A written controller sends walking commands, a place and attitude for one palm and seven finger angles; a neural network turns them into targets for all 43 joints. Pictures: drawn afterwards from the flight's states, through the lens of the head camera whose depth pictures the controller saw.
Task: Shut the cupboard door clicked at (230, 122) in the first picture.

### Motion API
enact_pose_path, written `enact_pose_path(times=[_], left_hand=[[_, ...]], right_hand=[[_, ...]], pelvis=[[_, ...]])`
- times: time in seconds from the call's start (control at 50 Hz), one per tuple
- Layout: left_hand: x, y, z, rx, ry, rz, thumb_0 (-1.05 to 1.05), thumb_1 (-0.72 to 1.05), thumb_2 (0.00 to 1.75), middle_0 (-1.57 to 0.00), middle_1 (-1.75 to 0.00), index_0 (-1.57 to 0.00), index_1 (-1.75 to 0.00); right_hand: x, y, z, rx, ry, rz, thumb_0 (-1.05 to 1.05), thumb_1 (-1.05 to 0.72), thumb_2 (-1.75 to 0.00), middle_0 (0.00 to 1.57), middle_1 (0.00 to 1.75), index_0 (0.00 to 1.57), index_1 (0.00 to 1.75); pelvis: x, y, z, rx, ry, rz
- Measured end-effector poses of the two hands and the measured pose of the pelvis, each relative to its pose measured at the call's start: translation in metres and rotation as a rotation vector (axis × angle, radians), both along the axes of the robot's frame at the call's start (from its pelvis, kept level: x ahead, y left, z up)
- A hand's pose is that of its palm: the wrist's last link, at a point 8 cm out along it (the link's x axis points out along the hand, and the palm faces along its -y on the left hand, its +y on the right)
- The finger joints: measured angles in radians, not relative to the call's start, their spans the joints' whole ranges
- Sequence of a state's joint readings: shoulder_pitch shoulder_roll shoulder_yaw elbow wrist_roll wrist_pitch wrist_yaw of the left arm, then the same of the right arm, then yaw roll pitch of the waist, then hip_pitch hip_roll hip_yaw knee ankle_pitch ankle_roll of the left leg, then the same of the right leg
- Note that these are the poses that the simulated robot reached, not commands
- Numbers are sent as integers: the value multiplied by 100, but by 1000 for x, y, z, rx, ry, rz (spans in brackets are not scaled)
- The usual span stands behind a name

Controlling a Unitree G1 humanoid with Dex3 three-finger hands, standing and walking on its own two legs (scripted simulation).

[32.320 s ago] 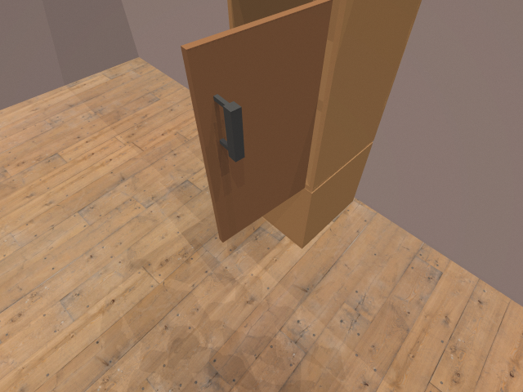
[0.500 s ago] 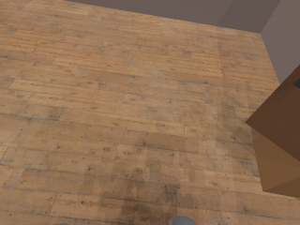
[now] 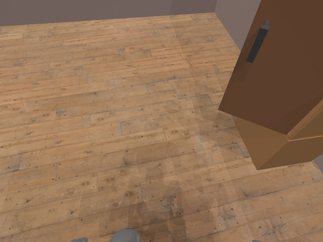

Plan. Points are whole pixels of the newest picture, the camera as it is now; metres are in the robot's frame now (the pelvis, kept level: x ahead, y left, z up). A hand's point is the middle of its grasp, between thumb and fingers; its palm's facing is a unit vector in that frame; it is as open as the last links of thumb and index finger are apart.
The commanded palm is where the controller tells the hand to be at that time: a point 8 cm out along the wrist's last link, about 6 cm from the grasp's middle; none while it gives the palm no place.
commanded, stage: turn to face it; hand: left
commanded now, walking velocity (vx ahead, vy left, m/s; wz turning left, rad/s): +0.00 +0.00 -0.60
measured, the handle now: (258, 41) +0.73 -0.29 +0.09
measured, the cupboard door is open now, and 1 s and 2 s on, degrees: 54 54 54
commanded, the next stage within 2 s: take the last steps up to it in 0.56 s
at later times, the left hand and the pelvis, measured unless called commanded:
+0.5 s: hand (102, 220) +0.19 +0.18 -0.16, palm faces -0.29 -0.92 -0.25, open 7.4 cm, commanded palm none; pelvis +0.02 +0.01 +0.00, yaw -17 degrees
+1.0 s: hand (117, 221) +0.19 +0.14 -0.18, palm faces -0.41 -0.90 -0.14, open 7.3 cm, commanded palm none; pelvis +0.08 -0.02 +0.00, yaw -25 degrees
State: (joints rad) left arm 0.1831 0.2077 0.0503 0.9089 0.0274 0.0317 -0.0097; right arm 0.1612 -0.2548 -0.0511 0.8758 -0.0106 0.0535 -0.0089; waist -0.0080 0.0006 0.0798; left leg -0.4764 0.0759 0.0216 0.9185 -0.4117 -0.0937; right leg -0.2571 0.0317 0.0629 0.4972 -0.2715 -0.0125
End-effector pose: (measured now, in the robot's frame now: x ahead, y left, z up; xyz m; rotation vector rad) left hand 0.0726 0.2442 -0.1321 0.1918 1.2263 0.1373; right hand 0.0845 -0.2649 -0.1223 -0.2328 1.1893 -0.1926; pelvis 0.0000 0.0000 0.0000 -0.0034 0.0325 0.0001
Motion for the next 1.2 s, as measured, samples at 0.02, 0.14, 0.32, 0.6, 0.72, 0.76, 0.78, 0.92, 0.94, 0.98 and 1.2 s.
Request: enact_pose_path(times=[0.02,0.14,0.32,0.6,0.72,0.76,0.78,0.92,0.94,0.98,1.2], left_hand=[[2,2,-3,-7,5,-5,0,91,90,-20,-30,-20,-30],[20,28,-24,-33,34,-33,0,91,90,-20,-30,-20,-30],[69,39,-4,-13,18,-153,0,91,90,-20,-30,-20,-30],[126,-46,13,39,-94,-362,0,91,90,-20,-30,-20,-30],[113,-61,12,18,-35,-373,0,91,90,-20,-30,-20,-30],[110,-62,8,0,-17,-369,0,91,90,-20,-30,-20,-30],[109,-62,5,-10,-8,-366,0,91,90,-20,-30,-20,-30],[112,-48,-27,-57,87,-357,0,91,90,-20,-30,-20,-30],[116,-48,-27,-56,106,-373,0,91,90,-20,-30,-20,-30],[126,-51,-23,-56,127,-398,0,91,90,-20,-30,-20,-30],[225,-129,-5,-37,68,-519,0,91,90,-20,-30,-19,-30]], right_hand=[[3,3,2,-5,-11,-4,0,-91,-90,20,30,20,30],[9,29,9,-43,-69,-33,0,-90,-90,20,30,20,30],[-40,47,16,-19,-1,-151,0,-90,-90,21,30,20,30],[-139,12,-33,78,168,-409,0,-90,-90,21,30,20,30],[-126,8,-20,82,124,-423,1,-91,-90,20,30,20,30],[-118,9,-15,77,110,-418,0,-91,-90,20,30,20,30],[-114,9,-13,74,103,-416,0,-91,-90,20,30,20,30],[-86,15,-5,3,26,-422,0,-90,-90,20,30,20,30],[-87,17,-2,0,25,-435,0,-90,-90,21,30,20,30],[-93,20,4,-2,40,-463,0,-90,-90,21,30,20,30],[-139,21,6,98,277,-611,0,-90,-90,21,30,20,30]], pelvis=[[2,3,-1,-2,1,-10],[13,28,-9,-14,-2,-91],[20,35,6,-48,-6,-199],[23,-2,-8,-5,-21,-317],[27,-9,2,9,-17,-347],[31,-9,3,5,-15,-352],[33,-9,3,2,-14,-355],[62,-6,-9,-16,-13,-404],[66,-8,-7,-15,-15,-419],[74,-13,-2,-19,-13,-435],[117,-70,6,-25,1,-503]])
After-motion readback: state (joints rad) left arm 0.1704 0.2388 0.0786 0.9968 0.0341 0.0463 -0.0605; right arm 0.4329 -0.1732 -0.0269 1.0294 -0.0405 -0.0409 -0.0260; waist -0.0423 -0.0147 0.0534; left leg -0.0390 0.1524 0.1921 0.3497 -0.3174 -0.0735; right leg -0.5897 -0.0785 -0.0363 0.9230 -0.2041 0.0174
